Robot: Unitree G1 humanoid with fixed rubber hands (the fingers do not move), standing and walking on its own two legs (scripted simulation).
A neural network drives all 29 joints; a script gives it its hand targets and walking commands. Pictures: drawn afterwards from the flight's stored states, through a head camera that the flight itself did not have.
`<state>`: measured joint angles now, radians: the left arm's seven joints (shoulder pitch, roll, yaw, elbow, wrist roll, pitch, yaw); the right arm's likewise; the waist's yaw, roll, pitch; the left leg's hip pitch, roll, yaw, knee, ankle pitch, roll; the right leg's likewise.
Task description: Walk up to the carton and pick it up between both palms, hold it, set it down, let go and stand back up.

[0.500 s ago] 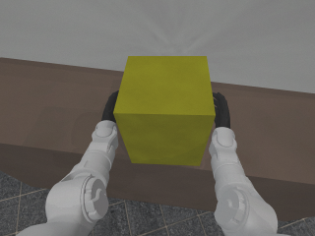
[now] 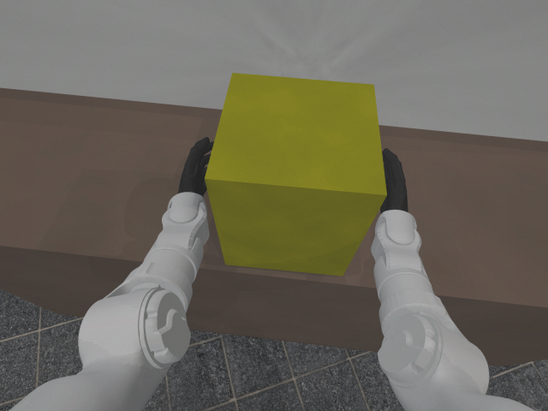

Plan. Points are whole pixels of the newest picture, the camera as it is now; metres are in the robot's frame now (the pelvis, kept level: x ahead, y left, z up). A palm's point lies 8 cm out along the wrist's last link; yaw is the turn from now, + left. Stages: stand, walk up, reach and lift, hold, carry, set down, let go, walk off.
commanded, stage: set down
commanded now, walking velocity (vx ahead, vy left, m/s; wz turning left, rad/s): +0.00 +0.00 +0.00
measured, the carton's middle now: (292, 183) +0.47 +0.00 +0.01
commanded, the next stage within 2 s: none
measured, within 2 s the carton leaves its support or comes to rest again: neither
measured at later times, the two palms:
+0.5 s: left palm (194, 189) +0.44 +0.15 +0.03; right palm (391, 203) +0.43 -0.15 +0.03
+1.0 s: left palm (194, 190) +0.44 +0.15 +0.03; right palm (390, 204) +0.43 -0.15 +0.03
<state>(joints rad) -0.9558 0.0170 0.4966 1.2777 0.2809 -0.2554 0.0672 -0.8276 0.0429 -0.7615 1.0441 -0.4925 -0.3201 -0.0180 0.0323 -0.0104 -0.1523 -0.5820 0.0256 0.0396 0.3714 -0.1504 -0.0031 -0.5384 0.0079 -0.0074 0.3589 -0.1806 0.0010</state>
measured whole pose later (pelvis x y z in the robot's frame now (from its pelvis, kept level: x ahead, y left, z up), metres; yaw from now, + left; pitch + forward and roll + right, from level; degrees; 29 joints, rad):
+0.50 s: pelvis -0.01 +0.00 +0.00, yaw +1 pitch +22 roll +0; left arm -0.97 0.02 0.53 1.26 0.32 -0.26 0.06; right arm -0.87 0.06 -0.84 1.04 -0.56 -0.31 -0.01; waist 0.01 -0.01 -0.15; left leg -0.60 0.02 0.03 0.34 -0.12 -0.01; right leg -0.56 0.00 -0.02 0.35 -0.17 0.00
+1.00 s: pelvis +0.00 -0.01 +0.00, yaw +2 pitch +21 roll +0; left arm -0.94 -0.01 0.58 1.16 0.41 -0.24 0.03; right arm -0.85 0.11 -0.90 0.98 -0.61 -0.32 0.00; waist -0.01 -0.04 -0.11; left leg -0.55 0.02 0.01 0.30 -0.10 -0.01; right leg -0.51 0.00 -0.04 0.30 -0.15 -0.01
